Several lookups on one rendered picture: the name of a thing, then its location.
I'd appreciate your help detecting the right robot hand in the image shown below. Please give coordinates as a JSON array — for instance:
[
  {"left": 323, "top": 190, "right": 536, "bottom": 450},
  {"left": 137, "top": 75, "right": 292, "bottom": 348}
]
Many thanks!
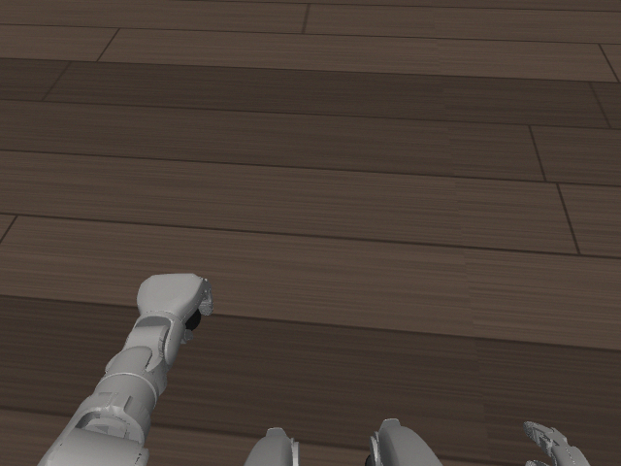
[{"left": 523, "top": 421, "right": 590, "bottom": 466}]

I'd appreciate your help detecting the left robot hand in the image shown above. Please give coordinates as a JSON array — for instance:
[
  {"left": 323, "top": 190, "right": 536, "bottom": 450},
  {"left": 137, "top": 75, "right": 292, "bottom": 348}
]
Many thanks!
[{"left": 137, "top": 273, "right": 213, "bottom": 344}]

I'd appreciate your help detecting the tin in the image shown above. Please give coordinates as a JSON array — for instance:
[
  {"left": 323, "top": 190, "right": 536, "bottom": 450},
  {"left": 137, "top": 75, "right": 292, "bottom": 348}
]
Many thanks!
[{"left": 185, "top": 309, "right": 201, "bottom": 331}]

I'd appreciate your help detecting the left robot arm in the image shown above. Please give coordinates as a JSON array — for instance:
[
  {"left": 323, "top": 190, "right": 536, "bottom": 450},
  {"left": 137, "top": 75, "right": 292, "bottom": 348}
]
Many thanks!
[{"left": 37, "top": 311, "right": 184, "bottom": 466}]

